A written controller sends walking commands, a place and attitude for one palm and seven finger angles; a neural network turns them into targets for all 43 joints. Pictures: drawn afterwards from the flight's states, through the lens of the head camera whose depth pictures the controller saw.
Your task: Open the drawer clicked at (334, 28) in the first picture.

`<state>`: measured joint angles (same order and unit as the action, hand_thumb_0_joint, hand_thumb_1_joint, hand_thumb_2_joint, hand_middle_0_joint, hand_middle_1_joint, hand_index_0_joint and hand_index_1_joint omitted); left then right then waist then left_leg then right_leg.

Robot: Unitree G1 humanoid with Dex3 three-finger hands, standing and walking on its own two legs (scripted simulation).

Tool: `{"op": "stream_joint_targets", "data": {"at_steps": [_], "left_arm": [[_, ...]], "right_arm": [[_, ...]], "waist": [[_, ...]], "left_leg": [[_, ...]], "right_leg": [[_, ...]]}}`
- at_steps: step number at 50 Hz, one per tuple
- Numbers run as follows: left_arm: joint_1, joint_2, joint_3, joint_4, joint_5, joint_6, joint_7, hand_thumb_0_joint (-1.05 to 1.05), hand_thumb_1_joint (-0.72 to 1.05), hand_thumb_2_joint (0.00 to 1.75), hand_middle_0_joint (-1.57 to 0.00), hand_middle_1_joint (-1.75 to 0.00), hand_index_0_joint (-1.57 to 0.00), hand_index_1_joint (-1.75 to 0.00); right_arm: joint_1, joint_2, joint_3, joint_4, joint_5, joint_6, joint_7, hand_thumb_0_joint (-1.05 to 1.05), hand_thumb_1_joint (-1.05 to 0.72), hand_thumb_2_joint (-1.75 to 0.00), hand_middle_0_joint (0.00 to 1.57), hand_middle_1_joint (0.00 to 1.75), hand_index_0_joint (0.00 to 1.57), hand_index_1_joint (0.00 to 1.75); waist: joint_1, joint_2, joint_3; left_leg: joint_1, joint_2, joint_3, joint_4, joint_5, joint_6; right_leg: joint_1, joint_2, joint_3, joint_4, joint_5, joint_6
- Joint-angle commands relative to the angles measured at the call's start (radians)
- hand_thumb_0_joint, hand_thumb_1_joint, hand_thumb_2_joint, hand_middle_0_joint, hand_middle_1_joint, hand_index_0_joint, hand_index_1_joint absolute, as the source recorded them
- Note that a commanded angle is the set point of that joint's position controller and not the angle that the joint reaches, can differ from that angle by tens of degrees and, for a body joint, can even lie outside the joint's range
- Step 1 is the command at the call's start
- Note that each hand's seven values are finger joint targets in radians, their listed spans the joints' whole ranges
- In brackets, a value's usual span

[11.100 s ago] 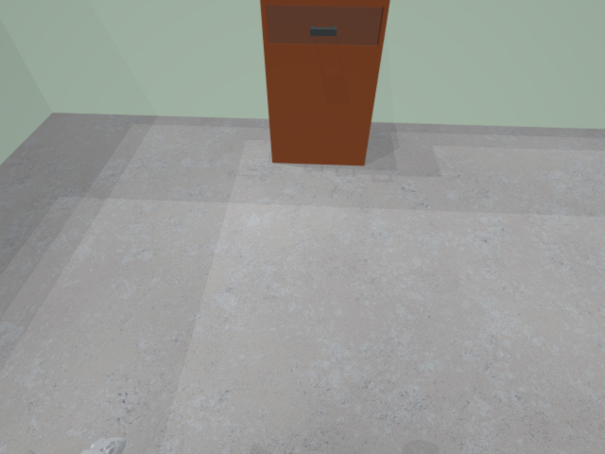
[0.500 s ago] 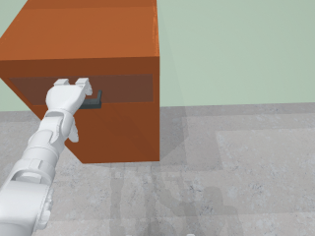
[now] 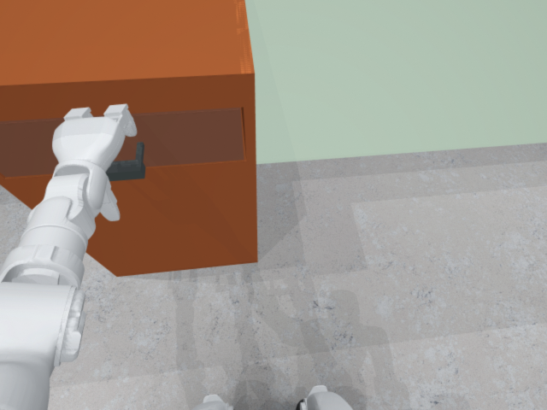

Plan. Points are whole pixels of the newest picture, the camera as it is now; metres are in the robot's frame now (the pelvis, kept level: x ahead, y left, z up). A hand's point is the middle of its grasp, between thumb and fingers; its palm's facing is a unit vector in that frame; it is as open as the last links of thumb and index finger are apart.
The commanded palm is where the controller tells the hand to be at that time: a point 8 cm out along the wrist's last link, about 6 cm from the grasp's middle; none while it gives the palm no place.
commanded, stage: move the hooked fingers above the handle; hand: left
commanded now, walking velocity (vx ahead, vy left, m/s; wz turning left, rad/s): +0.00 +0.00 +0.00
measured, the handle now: (113, 160) +0.54 +0.25 -0.03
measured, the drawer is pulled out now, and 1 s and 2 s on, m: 0.00 0.00 0.00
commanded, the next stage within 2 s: lower the fingers behind the handle in 0.54 s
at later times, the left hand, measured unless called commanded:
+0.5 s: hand (101, 167) +0.48 +0.23 +0.03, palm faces -0.03 -0.04 -1.00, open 13.8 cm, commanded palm +0.46 +0.24 +0.09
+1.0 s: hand (108, 176) +0.48 +0.23 +0.00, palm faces -0.08 -0.03 -1.00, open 13.8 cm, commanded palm +0.47 +0.24 +0.06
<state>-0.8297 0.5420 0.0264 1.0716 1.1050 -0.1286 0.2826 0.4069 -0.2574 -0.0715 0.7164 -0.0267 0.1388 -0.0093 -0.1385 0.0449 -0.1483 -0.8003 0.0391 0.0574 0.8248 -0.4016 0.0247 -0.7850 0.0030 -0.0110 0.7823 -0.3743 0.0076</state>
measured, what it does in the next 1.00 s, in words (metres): stands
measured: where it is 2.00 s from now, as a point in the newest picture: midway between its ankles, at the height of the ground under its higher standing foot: outside the picture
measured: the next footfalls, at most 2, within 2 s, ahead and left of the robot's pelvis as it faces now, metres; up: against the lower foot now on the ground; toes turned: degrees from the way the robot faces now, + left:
none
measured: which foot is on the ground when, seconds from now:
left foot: down 0.00-1.00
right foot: down 0.00-1.00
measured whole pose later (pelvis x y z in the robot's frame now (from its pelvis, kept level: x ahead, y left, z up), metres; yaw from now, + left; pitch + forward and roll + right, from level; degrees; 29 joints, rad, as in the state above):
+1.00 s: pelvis -0.01 -0.01 -0.01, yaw +1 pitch +23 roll -1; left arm -0.83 0.55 0.03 1.10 1.12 -0.14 0.33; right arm 0.38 -0.26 -0.07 0.72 -0.03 0.13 -0.01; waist -0.14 0.04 -0.15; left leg -0.87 0.04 0.04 0.88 -0.41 0.02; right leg -0.84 0.01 -0.03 0.84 -0.39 0.00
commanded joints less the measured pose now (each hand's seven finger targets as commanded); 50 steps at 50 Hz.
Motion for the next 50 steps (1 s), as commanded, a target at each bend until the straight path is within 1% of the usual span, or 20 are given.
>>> {"op": "stream_joint_targets", "data": {"at_steps": [1, 3, 5, 7, 8, 11, 14, 16, 21, 23, 24, 26, 27, 31, 34, 38, 40, 41, 46, 50], "left_arm": [[-0.413, 0.311, 0.091, -0.216, -0.002, 0.003, 0.064, 0.0, -0.5, 0.3, -0.3, -1.2, -0.3, -1.2], [-0.377, 0.341, 0.115, -0.201, -0.004, 0.014, 0.068, 0.0, -0.5, 0.3, -0.3, -1.2, -0.3, -1.2], [-0.405, 0.293, 0.075, -0.212, -0.007, 0.013, 0.063, 0.0, -0.5, 0.3, -0.3, -1.2, -0.3, -1.2], [-0.38, 0.293, 0.077, -0.227, -0.012, 0.007, 0.056, 0.0, -0.5, 0.3, -0.3, -1.2, -0.3, -1.2], [-0.385, 0.254, 0.049, -0.24, -0.017, 0.003, 0.05, 0.0, -0.5, 0.3, -0.3, -1.2, -0.3, -1.2], [-0.366, 0.208, 0.022, -0.242, -0.031, -0.01, 0.031, 0.0, -0.5, 0.3, -0.3, -1.2, -0.3, -1.2], [-0.401, 0.168, -0.018, -0.235, -0.026, -0.012, 0.031, 0.0, -0.5, 0.3, -0.3, -1.2, -0.3, -1.2], [-0.412, 0.2, 0.009, -0.222, -0.02, -0.015, 0.041, 0.0, -0.5, 0.3, -0.3, -1.2, -0.3, -1.2], [-0.445, 0.213, 0.028, -0.247, -0.006, -0.001, 0.078, 0.0, -0.5, 0.3, -0.3, -1.2, -0.3, -1.2], [-0.395, 0.227, 0.041, -0.179, -0.003, 0.031, 0.084, 0.0, -0.5, 0.3, -0.3, -1.2, -0.3, -1.2], [-0.418, 0.204, 0.013, -0.175, -0.005, 0.045, 0.082, 0.0, -0.5, 0.3, -0.3, -1.2, -0.3, -1.2], [-0.438, 0.265, 0.043, -0.148, 0.002, 0.061, 0.077, 0.0, -0.5, 0.3, -0.3, -1.2, -0.3, -1.2], [-0.452, 0.239, 0.016, -0.14, 0.002, 0.069, 0.069, 0.0, -0.5, 0.3, -0.3, -1.2, -0.3, -1.2], [-0.464, 0.254, 0.03, -0.214, -0.008, 0.027, 0.034, 0.0, -0.5, 0.3, -0.3, -1.2, -0.3, -1.2], [-0.407, 0.219, 0.011, -0.157, -0.013, 0.012, 0.021, 0.0, -0.5, 0.3, -0.3, -1.2, -0.3, -1.2], [-0.398, 0.244, 0.029, -0.146, -0.007, -0.007, 0.036, 0.0, -0.5, 0.3, -0.3, -1.2, -0.3, -1.2], [-0.403, 0.286, 0.067, -0.153, -0.006, -0.018, 0.049, 0.0, -0.5, 0.3, -0.3, -1.2, -0.3, -1.2], [-0.407, 0.302, 0.072, -0.164, -0.002, -0.021, 0.057, 0.0, -0.5, 0.3, -0.3, -1.2, -0.3, -1.2], [-0.432, 0.269, 0.059, -0.179, 0.006, -0.018, 0.096, 0.0, -0.5, 0.3, -0.3, -1.2, -0.3, -1.2], [-0.439, 0.305, 0.083, -0.158, 0.007, 0.0, 0.107, 0.0, -0.5, 0.3, -0.3, -1.2, -0.3, -1.2]], "right_arm": [[0.126, -0.177, -0.055, -0.051, -0.008, -0.008, -0.014, 0.0, -0.9, -0.9, 0.2, 0.3, 0.2, 0.3], [0.117, -0.179, -0.05, -0.054, -0.007, -0.004, -0.014, 0.0, -0.9, -0.9, 0.2, 0.3, 0.2, 0.3], [0.115, -0.175, -0.054, -0.051, -0.004, -0.005, -0.016, 0.0, -0.9, -0.9, 0.2, 0.3, 0.2, 0.3], [0.115, -0.174, -0.057, -0.052, -0.003, -0.006, -0.017, 0.0, -0.9, -0.9, 0.2, 0.3, 0.2, 0.3], [0.115, -0.171, -0.061, -0.051, -0.003, -0.006, -0.015, 0.0, -0.9, -0.9, 0.2, 0.3, 0.2, 0.3], [0.116, -0.165, -0.063, -0.049, 0.0, -0.005, -0.014, 0.0, -0.9, -0.9, 0.2, 0.3, 0.2, 0.3], [0.105, -0.164, -0.061, -0.047, 0.002, -0.004, -0.014, 0.0, -0.9, -0.9, 0.2, 0.3, 0.2, 0.3], [0.106, -0.166, -0.059, -0.049, 0.002, -0.003, -0.016, 0.0, -0.9, -0.9, 0.2, 0.3, 0.2, 0.3], [0.092, -0.159, -0.057, -0.06, -0.008, -0.008, -0.008, 0.0, -0.9, -0.9, 0.2, 0.3, 0.2, 0.3], [0.085, -0.164, -0.051, -0.064, -0.004, -0.004, -0.006, 0.0, -0.9, -0.9, 0.2, 0.3, 0.2, 0.3], [0.082, -0.164, -0.048, -0.069, -0.001, -0.004, -0.006, 0.0, -0.9, -0.9, 0.2, 0.3, 0.2, 0.3], [0.084, -0.171, -0.043, -0.069, 0.003, -0.004, -0.014, 0.0, -0.9, -0.9, 0.2, 0.3, 0.2, 0.3], [0.085, -0.168, -0.042, -0.074, 0.005, -0.006, -0.016, 0.0, -0.9, -0.9, 0.2, 0.3, 0.2, 0.3], [0.098, -0.164, -0.049, -0.078, 0.002, -0.015, -0.027, 0.0, -0.9, -0.9, 0.2, 0.3, 0.2, 0.3], [0.103, -0.163, -0.047, -0.065, 0.003, -0.016, -0.029, 0.0, -0.9, -0.9, 0.2, 0.3, 0.2, 0.3], [0.11, -0.166, -0.045, -0.061, 0.0, -0.018, -0.027, 0.0, -0.9, -0.9, 0.2, 0.3, 0.2, 0.3], [0.111, -0.171, -0.046, -0.054, -0.005, -0.02, -0.027, 0.0, -0.9, -0.9, 0.2, 0.3, 0.2, 0.3], [0.113, -0.171, -0.044, -0.059, -0.005, -0.02, -0.026, 0.0, -0.9, -0.9, 0.2, 0.3, 0.2, 0.3], [0.124, -0.171, -0.054, -0.042, -0.013, -0.027, -0.019, 0.0, -0.9, -0.9, 0.2, 0.3, 0.2, 0.3], [0.122, -0.178, -0.052, -0.027, -0.016, -0.025, -0.019, 0.0, -0.9, -0.9, 0.2, 0.3, 0.2, 0.3]], "waist": [[0.028, 0.071, -0.46], [0.039, 0.045, -0.453], [0.017, 0.046, -0.443], [0.027, 0.068, -0.461], [0.018, 0.066, -0.465], [0.014, 0.055, -0.428], [-0.005, 0.054, -0.362], [-0.002, 0.038, -0.367], [0.013, 0.108, -0.44], [0.019, 0.055, -0.396], [0.008, 0.047, -0.384], [0.007, 0.026, -0.385], [-0.003, 0.018, -0.385], [0.005, 0.05, -0.473], [-0.005, 0.014, -0.381], [0.002, 0.017, -0.373], [0.007, 0.007, -0.398], [0.014, 0.039, -0.423], [0.001, 0.064, -0.466], [-0.004, 0.052, -0.475]], "left_leg": [[0.339, -0.039, -0.045, -0.042, 0.535, 0.017], [0.316, -0.042, -0.042, -0.05, 0.521, 0.019], [0.339, -0.038, -0.044, -0.051, 0.529, 0.019], [0.38, -0.035, -0.048, -0.052, 0.563, 0.016], [0.397, -0.033, -0.047, -0.052, 0.565, 0.016], [0.414, -0.03, -0.054, -0.056, 0.584, 0.016], [0.404, -0.031, -0.06, -0.065, 0.513, 0.015], [0.395, -0.035, -0.064, -0.065, 0.503, 0.016], [0.429, -0.037, -0.065, -0.042, 0.57, 0.008], [0.373, -0.041, -0.058, -0.047, 0.524, 0.009], [0.353, -0.044, -0.052, -0.055, 0.489, 0.012], [0.319, -0.049, -0.045, -0.058, 0.449, 0.019], [0.312, -0.052, -0.043, -0.061, 0.434, 0.02], [0.38, -0.047, -0.047, -0.047, 0.499, 0.021], [0.325, -0.045, -0.044, -0.048, 0.455, 0.023], [0.271, -0.05, -0.036, -0.038, 0.42, 0.025], [0.251, -0.051, -0.037, -0.026, 0.418, 0.026], [0.248, -0.054, -0.037, -0.024, 0.415, 0.024], [0.274, -0.047, -0.044, 0.008, 0.45, 0.021], [0.251, -0.047, -0.044, 0.023, 0.451, 0.022]], "right_leg": [[0.21, 0.057, -0.023, -0.054, 0.405, -0.042], [0.24, 0.055, -0.022, -0.056, 0.41, -0.041], [0.223, 0.054, -0.024, -0.066, 0.408, -0.041], [0.22, 0.056, -0.023, -0.069, 0.413, -0.041], [0.214, 0.057, -0.025, -0.074, 0.41, -0.039], [0.2, 0.057, -0.028, -0.086, 0.404, -0.039], [0.15, 0.058, -0.034, -0.095, 0.343, -0.041], [0.155, 0.057, -0.033, -0.091, 0.339, -0.043], [0.151, 0.057, -0.035, -0.061, 0.365, -0.046], [0.166, 0.058, -0.038, -0.062, 0.358, -0.046], [0.173, 0.057, -0.038, -0.069, 0.351, -0.043], [0.202, 0.053, -0.027, -0.074, 0.358, -0.041], [0.206, 0.053, -0.025, -0.078, 0.356, -0.04], [0.228, 0.053, -0.015, -0.073, 0.398, -0.038], [0.195, 0.055, -0.02, -0.079, 0.369, -0.037], [0.187, 0.053, -0.015, -0.067, 0.362, -0.039], [0.2, 0.051, -0.011, -0.054, 0.372, -0.038], [0.202, 0.051, -0.009, -0.045, 0.371, -0.038], [0.15, 0.056, -0.016, -0.021, 0.369, -0.038], [0.15, 0.055, -0.016, -0.009, 0.382, -0.037]]}}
